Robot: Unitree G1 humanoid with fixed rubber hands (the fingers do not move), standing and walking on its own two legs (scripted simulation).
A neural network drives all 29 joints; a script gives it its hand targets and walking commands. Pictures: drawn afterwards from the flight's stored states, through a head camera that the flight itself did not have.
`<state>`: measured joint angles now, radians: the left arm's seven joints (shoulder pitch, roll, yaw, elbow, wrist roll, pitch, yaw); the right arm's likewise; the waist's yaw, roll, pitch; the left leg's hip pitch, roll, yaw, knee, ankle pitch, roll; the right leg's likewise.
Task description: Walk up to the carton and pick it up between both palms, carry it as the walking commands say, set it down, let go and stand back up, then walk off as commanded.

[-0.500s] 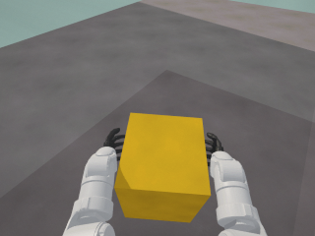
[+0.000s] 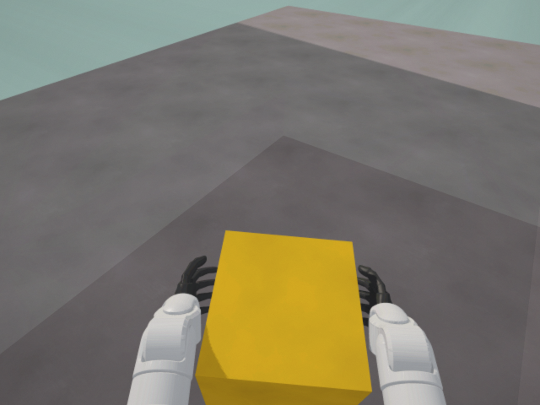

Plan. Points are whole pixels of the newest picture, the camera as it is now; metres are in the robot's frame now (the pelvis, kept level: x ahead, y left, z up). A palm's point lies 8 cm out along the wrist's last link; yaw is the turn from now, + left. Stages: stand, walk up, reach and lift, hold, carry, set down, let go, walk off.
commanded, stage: reach and lift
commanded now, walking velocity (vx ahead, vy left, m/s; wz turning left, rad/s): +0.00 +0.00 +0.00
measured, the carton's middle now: (279, 334) +0.26 +0.00 -0.04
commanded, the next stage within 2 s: hold in 0.30 s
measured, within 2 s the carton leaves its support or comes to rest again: neither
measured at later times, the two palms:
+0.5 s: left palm (172, 324) +0.24 +0.15 +0.04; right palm (376, 325) +0.24 -0.14 +0.04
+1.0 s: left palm (185, 301) +0.27 +0.14 +0.05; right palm (378, 301) +0.27 -0.15 +0.04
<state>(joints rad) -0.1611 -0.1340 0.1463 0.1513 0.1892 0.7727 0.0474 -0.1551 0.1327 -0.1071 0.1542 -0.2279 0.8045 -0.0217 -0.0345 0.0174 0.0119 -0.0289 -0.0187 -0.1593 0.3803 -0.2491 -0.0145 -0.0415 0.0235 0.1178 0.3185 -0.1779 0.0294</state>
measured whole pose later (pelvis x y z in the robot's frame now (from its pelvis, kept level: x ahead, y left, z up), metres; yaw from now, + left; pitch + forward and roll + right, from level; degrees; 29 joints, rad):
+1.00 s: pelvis -0.01 -0.01 -0.01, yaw +1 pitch -3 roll +0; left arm -0.27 -0.15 0.24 0.27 0.20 0.75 0.05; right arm -0.28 0.15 -0.18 0.28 -0.22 0.79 -0.03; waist -0.01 0.02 -0.09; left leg -0.16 0.00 -0.10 0.49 -0.28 -0.03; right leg -0.19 0.04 0.13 0.49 -0.24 0.01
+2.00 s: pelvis +0.61 -0.05 -0.05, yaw -6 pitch +2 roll +3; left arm -0.21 -0.13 0.19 -0.27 0.05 1.21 0.14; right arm -0.23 0.14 -0.06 -0.21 -0.11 1.21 -0.12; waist 0.02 -0.02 -0.11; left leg -0.59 0.01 0.26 0.62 -0.03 0.08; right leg 0.09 -0.12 -0.01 0.80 -0.33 0.02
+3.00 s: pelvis +1.41 -0.17 +0.00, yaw -8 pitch +2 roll +0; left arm -0.16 -0.13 0.12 -0.26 0.09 1.20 0.13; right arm -0.16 0.13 -0.07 -0.22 -0.08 1.20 -0.12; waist -0.03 -0.03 0.03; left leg -0.27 0.09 0.17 0.43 -0.19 -0.01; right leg -0.55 -0.07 -0.08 0.99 -0.30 0.01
